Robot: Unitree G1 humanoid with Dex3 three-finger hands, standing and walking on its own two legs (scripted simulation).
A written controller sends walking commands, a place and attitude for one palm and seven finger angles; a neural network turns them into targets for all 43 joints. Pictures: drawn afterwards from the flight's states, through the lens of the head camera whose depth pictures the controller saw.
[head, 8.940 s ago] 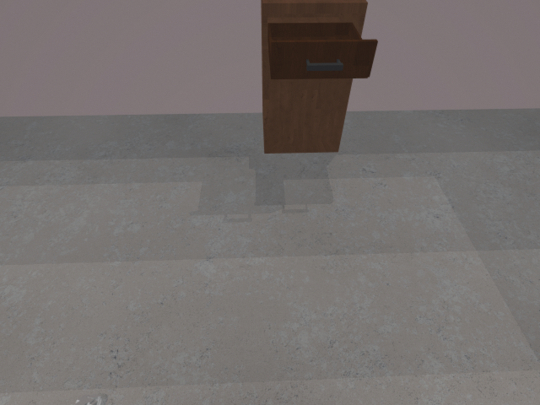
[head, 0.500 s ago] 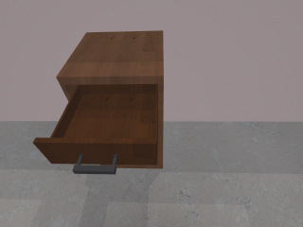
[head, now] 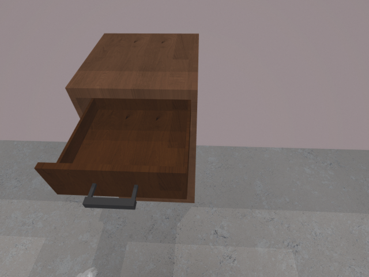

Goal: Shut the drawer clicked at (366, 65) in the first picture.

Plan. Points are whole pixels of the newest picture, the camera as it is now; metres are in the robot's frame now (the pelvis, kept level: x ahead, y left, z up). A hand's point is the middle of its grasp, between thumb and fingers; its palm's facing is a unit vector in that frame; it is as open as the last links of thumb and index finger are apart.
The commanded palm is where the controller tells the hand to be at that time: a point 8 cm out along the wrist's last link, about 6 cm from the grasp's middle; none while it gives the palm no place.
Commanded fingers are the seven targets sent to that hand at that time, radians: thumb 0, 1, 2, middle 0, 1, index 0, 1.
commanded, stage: raise the hand and make a fist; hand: left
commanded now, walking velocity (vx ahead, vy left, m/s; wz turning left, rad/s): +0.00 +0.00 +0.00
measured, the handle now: (112, 195) +0.33 +0.22 -0.07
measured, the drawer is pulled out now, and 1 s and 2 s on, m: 0.30 0.30 0.30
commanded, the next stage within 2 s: bring the fist close to the handle in 1.80 s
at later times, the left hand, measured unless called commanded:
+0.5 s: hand out of the picture +0.13 +0.19 -0.03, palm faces +0.04 -1.00 -0.05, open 5.0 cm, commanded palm +0.11 +0.24 -0.03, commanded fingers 0.00 0.90 0.90 -0.82 -0.97 -0.82 -0.97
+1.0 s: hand (101, 262) +0.16 +0.18 -0.01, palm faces +0.01 -1.00 -0.05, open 3.2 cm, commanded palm +0.11 +0.24 +0.00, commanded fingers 0.00 0.90 0.90 -1.32 -1.51 -1.32 -1.51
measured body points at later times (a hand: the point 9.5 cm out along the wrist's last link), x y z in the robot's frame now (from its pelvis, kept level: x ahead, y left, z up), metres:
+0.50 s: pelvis -0.04 +0.00 -0.09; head +0.00 +0.01 +0.36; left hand +0.12 +0.24 -0.03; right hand +0.20 -0.20 -0.13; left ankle -0.03 +0.14 -0.73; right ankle +0.02 -0.11 -0.73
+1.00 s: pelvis -0.02 +0.02 -0.07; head +0.02 +0.03 +0.38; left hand +0.15 +0.23 +0.00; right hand +0.17 -0.22 -0.13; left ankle -0.03 +0.14 -0.73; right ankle +0.02 -0.11 -0.73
